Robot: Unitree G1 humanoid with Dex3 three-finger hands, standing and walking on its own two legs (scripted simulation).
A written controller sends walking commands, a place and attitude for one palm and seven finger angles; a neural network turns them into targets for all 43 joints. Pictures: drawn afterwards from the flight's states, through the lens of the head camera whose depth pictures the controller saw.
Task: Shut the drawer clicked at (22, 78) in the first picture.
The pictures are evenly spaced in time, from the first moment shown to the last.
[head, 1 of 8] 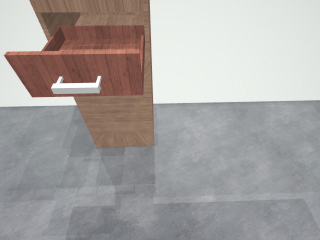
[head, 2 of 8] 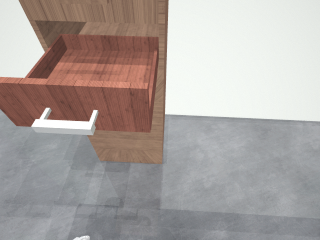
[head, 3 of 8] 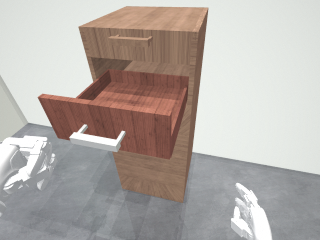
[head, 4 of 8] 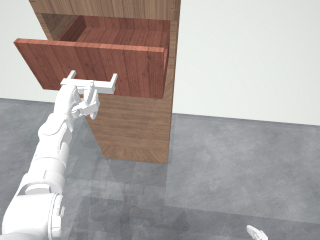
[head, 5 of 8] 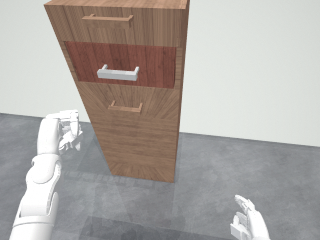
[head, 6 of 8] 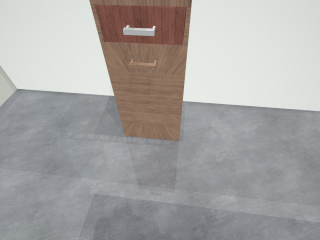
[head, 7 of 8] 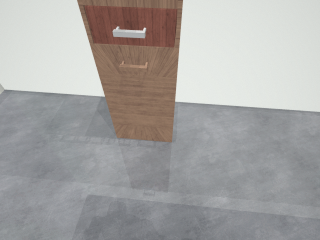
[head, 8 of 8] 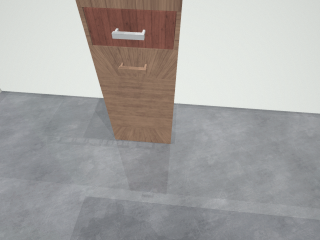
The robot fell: no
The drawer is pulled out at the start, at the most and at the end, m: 0.30 0.30 0.00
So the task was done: yes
